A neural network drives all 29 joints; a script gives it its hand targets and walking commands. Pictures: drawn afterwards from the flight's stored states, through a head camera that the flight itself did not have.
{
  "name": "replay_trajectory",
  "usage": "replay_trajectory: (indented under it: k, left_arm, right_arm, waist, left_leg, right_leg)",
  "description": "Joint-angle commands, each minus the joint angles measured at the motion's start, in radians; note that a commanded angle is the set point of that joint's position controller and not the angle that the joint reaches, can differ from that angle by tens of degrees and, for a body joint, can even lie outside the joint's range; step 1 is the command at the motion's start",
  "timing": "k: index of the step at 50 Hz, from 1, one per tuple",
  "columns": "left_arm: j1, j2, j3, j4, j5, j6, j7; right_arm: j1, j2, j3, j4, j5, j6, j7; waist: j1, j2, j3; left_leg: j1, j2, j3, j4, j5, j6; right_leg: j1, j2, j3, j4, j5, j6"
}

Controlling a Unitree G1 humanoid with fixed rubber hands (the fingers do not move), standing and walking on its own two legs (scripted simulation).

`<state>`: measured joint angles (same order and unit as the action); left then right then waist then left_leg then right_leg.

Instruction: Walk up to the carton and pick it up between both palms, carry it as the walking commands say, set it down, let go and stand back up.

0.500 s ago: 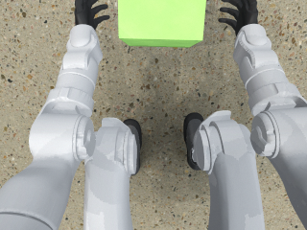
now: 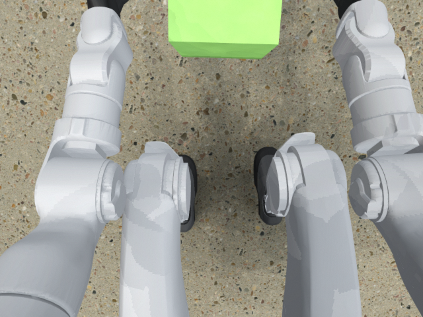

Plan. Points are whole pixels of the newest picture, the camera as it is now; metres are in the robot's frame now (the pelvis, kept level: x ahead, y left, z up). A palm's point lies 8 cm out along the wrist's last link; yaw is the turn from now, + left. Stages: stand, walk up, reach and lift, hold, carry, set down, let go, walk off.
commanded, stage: set down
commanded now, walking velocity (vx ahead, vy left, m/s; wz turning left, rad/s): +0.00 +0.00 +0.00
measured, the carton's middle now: out of the picture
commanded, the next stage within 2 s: let go in 1.08 s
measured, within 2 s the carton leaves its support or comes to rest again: neither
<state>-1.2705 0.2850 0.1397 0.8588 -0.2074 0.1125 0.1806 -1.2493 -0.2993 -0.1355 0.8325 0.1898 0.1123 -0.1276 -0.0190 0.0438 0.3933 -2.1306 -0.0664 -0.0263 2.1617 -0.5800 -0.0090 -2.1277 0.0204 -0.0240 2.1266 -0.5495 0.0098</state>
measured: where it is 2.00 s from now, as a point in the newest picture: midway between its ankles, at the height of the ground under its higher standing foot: (226, 202)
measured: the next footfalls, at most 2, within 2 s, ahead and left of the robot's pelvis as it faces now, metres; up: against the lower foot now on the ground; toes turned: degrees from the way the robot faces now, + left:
none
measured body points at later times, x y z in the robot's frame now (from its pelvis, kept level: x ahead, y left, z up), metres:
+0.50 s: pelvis +0.00 +0.00 +0.10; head +0.33 +0.00 +0.40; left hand +0.55 +0.17 -0.01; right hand +0.54 -0.18 -0.01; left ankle +0.12 +0.11 -0.36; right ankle +0.13 -0.12 -0.36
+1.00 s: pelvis +0.02 +0.00 +0.22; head +0.30 +0.00 +0.57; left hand +0.55 +0.18 +0.15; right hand +0.54 -0.20 +0.15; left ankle +0.12 +0.11 -0.36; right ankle +0.13 -0.12 -0.36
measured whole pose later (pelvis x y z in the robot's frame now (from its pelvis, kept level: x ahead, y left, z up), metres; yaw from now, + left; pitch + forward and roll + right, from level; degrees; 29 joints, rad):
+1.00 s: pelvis +0.02 +0.00 +0.22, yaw +1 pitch +28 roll -2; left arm -1.06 0.27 0.14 0.69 -0.14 0.33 0.13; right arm -1.05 -0.30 -0.17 0.71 0.14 0.32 -0.09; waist -0.02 0.05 0.18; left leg -1.46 -0.06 -0.07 1.43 -0.46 -0.01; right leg -1.45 0.02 -0.02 1.39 -0.44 0.00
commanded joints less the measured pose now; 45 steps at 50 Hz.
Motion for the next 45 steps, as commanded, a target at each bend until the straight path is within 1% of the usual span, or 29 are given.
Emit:
replay_trajectory:
  k: [1,2,3,5,6,7,9,10,11,14,15,16,17,18,19,20,23,24,26,29,30,31,32,33,35,39,42,43,45]
  left_arm:
    - [-0.343,0.15,-0.045,-0.269,0.004,0.06,0.026]
    - [-0.374,0.175,-0.027,-0.317,0.009,0.071,0.028]
    - [-0.374,0.171,-0.026,-0.295,0.013,0.079,0.03]
    - [-0.372,0.15,-0.021,-0.295,0.026,0.092,0.028]
    - [-0.373,0.163,-0.006,-0.269,0.031,0.097,0.028]
    - [-0.378,0.145,-0.009,-0.245,0.038,0.1,0.024]
    - [-0.385,0.147,0.001,-0.294,0.047,0.098,0.022]
    - [-0.351,0.137,0.0,-0.276,0.042,0.102,0.021]
    - [-0.339,0.112,-0.009,-0.284,0.051,0.102,0.021]
    - [-0.31,0.124,0.003,-0.351,0.048,0.105,0.02]
    - [-0.273,0.109,-0.009,-0.323,0.053,0.111,0.021]
    - [-0.278,0.121,-0.001,-0.404,0.056,0.112,0.023]
    - [-0.246,0.127,0.007,-0.361,0.06,0.121,0.022]
    - [-0.251,0.109,0.002,-0.406,0.053,0.126,0.023]
    - [-0.24,0.11,-0.007,-0.389,0.047,0.135,0.017]
    - [-0.225,0.106,-0.006,-0.369,0.055,0.142,0.018]
    - [-0.235,0.123,-0.007,-0.482,0.054,0.154,0.02]
    - [-0.213,0.099,-0.015,-0.442,0.044,0.162,0.016]
    - [-0.24,0.102,-0.017,-0.484,0.044,0.178,0.008]
    - [-0.217,0.12,-0.014,-0.443,0.059,0.192,0.006]
    - [-0.206,0.12,-0.008,-0.438,0.057,0.196,0.005]
    - [-0.22,0.115,-0.008,-0.446,0.06,0.195,0.002]
    - [-0.227,0.126,-0.003,-0.475,0.058,0.196,0.0]
    - [-0.199,0.105,-0.011,-0.434,0.054,0.201,-0.002]
    - [-0.204,0.11,-0.025,-0.464,0.052,0.205,0.001]
    - [-0.188,0.104,-0.01,-0.429,0.062,0.211,-0.013]
    - [-0.169,0.115,-0.007,-0.429,0.06,0.203,-0.022]
    - [-0.155,0.122,0.01,-0.394,0.069,0.199,-0.028]
    - [-0.117,0.081,0.002,-0.306,0.074,0.192,-0.038]
  right_arm:
    - [-0.381,-0.248,-0.012,-0.22,-0.001,0.052,-0.032]
    - [-0.379,-0.261,-0.03,-0.242,-0.001,0.066,-0.037]
    - [-0.386,-0.232,-0.014,-0.211,-0.001,0.076,-0.038]
    - [-0.39,-0.219,-0.031,-0.198,-0.016,0.088,-0.037]
    - [-0.391,-0.224,-0.049,-0.196,-0.025,0.09,-0.038]
    - [-0.37,-0.219,-0.037,-0.136,-0.031,0.095,-0.031]
    - [-0.366,-0.211,-0.057,-0.172,-0.045,0.095,-0.029]
    - [-0.349,-0.205,-0.059,-0.161,-0.058,0.097,-0.03]
    - [-0.322,-0.209,-0.065,-0.162,-0.051,0.098,-0.026]
    - [-0.279,-0.202,-0.068,-0.225,-0.056,0.104,-0.022]
    - [-0.267,-0.215,-0.074,-0.226,-0.06,0.107,-0.021]
    - [-0.278,-0.225,-0.077,-0.317,-0.056,0.106,-0.023]
    - [-0.272,-0.232,-0.087,-0.3,-0.072,0.113,-0.022]
    - [-0.269,-0.248,-0.087,-0.341,-0.067,0.116,-0.017]
    - [-0.242,-0.217,-0.067,-0.31,-0.059,0.129,-0.014]
    - [-0.229,-0.241,-0.081,-0.309,-0.069,0.135,-0.009]
    - [-0.236,-0.256,-0.085,-0.416,-0.05,0.148,-0.006]
    - [-0.234,-0.23,-0.065,-0.427,-0.042,0.155,-0.004]
    - [-0.228,-0.252,-0.088,-0.403,-0.053,0.171,0.004]
    - [-0.194,-0.244,-0.078,-0.365,-0.039,0.187,0.013]
    - [-0.206,-0.249,-0.082,-0.392,-0.065,0.189,0.013]
    - [-0.207,-0.243,-0.093,-0.401,-0.059,0.186,0.014]
    - [-0.223,-0.252,-0.099,-0.416,-0.064,0.186,0.014]
    - [-0.174,-0.244,-0.102,-0.357,-0.081,0.192,0.018]
    - [-0.168,-0.239,-0.096,-0.363,-0.065,0.199,0.023]
    - [-0.157,-0.216,-0.087,-0.357,-0.06,0.201,0.031]
    - [-0.15,-0.226,-0.097,-0.37,-0.07,0.194,0.029]
    - [-0.133,-0.2,-0.083,-0.341,-0.06,0.195,0.034]
    - [-0.116,-0.201,-0.106,-0.267,-0.098,0.181,0.044]
  waist:
    - [-0.071,-0.022,-1.682]
    - [-0.071,0.008,-1.749]
    - [-0.065,-0.015,-1.674]
    - [-0.062,0.0,-1.654]
    - [-0.067,-0.02,-1.649]
    - [-0.063,-0.001,-1.588]
    - [-0.07,0.012,-1.652]
    - [-0.078,-0.038,-1.689]
    - [-0.076,0.0,-1.71]
    - [-0.077,-0.021,-1.87]
    - [-0.078,-0.007,-1.864]
    - [-0.07,0.013,-1.93]
    - [-0.067,-0.003,-1.922]
    - [-0.075,-0.004,-1.971]
    - [-0.077,-0.008,-1.934]
    - [-0.075,0.01,-1.907]
    - [-0.07,0.028,-2.029]
    - [-0.065,0.0,-1.974]
    - [-0.087,0.009,-1.969]
    - [-0.065,0.04,-1.93]
    - [-0.076,-0.029,-1.955]
    - [-0.082,0.005,-1.903]
    - [-0.08,-0.008,-1.943]
    - [-0.093,-0.01,-1.899]
    - [-0.082,0.021,-1.948]
    - [-0.071,0.009,-1.858]
    - [-0.08,-0.001,-1.86]
    - [-0.057,0.001,-1.801]
    - [-0.083,-0.008,-1.712]
  left_leg:
    - [0.713,-0.021,0.07,-0.3,0.157,-0.007]
    - [0.763,-0.02,0.07,-0.319,0.163,-0.009]
    - [0.735,-0.02,0.074,-0.337,0.134,-0.004]
    - [0.744,-0.017,0.07,-0.362,0.13,-0.003]
    - [0.733,-0.015,0.062,-0.375,0.124,0.0]
    - [0.711,-0.01,0.072,-0.374,0.114,-0.006]
    - [0.756,-0.015,0.068,-0.396,0.151,-0.007]
    - [0.755,-0.016,0.06,-0.409,0.178,-0.005]
    - [0.781,-0.014,0.066,-0.411,0.205,-0.011]
    - [0.875,-0.023,0.064,-0.444,0.298,-0.017]
    - [0.886,-0.024,0.062,-0.459,0.309,-0.019]
    - [0.937,-0.03,0.064,-0.464,0.356,-0.02]
    - [0.934,-0.033,0.061,-0.487,0.359,-0.021]
    - [0.97,-0.033,0.059,-0.491,0.388,-0.027]
    - [0.964,-0.03,0.063,-0.508,0.37,-0.025]
    - [0.979,-0.03,0.058,-0.519,0.373,-0.027]
    - [1.109,-0.031,0.058,-0.556,0.43,-0.032]
    - [1.062,-0.034,0.057,-0.568,0.434,-0.026]
    - [1.084,-0.029,0.056,-0.6,0.413,-0.034]
    - [1.145,-0.026,0.059,-0.651,0.395,-0.034]
    - [1.149,-0.028,0.048,-0.668,0.408,-0.031]
    - [1.141,-0.028,0.045,-0.68,0.395,-0.029]
    - [1.166,-0.027,0.049,-0.699,0.4,-0.03]
    - [1.159,-0.028,0.044,-0.72,0.408,-0.033]
    - [1.242,-0.029,0.043,-0.756,0.413,-0.037]
    - [1.251,-0.024,0.042,-0.823,0.404,-0.029]
    - [1.264,-0.027,0.04,-0.871,0.436,-0.026]
    - [1.247,-0.024,0.043,-0.897,0.406,-0.021]
    - [1.231,-0.019,0.032,-0.947,0.403,-0.026]
  right_leg:
    - [0.725,0.044,-0.048,-0.271,0.17,-0.003]
    - [0.776,0.046,-0.039,-0.289,0.177,-0.009]
    - [0.754,0.046,-0.045,-0.303,0.15,-0.005]
    - [0.761,0.049,-0.037,-0.331,0.14,-0.009]
    - [0.76,0.049,-0.041,-0.338,0.136,-0.007]
    - [0.726,0.044,-0.031,-0.356,0.121,-0.014]
    - [0.769,0.05,-0.026,-0.38,0.16,-0.012]
    - [0.811,0.052,-0.038,-0.382,0.197,-0.005]
    - [0.808,0.056,-0.03,-0.393,0.222,-0.01]
    - [0.902,0.064,-0.041,-0.425,0.31,0.0]
    - [0.902,0.068,-0.045,-0.43,0.326,-0.001]
    - [0.939,0.075,-0.039,-0.445,0.364,-0.001]
    - [0.961,0.076,-0.049,-0.452,0.374,0.001]
    - [0.983,0.077,-0.044,-0.472,0.395,0.0]
    - [0.979,0.075,-0.047,-0.494,0.381,0.002]
    - [0.953,0.077,-0.047,-0.496,0.376,-0.001]
    - [1.034,0.084,-0.045,-0.545,0.416,0.001]
    - [1.055,0.085,-0.037,-0.564,0.433,0.001]
    - [1.071,0.082,-0.037,-0.6,0.421,-0.003]
    - [1.069,0.081,-0.034,-0.647,0.385,-0.001]
    - [1.106,0.085,-0.047,-0.659,0.4,0.007]
    - [1.086,0.088,-0.045,-0.672,0.393,0.001]
    - [1.147,0.087,-0.042,-0.69,0.408,0.002]
    - [1.138,0.088,-0.048,-0.705,0.415,0.0]
    - [1.17,0.087,-0.049,-0.731,0.41,-0.002]
    - [1.195,0.082,-0.033,-0.818,0.398,-0.003]
    - [1.274,0.082,-0.024,-0.861,0.459,0.0]
    - [1.283,0.077,-0.013,-0.89,0.433,0.002]
    - [1.255,0.075,-0.024,-0.926,0.428,0.004]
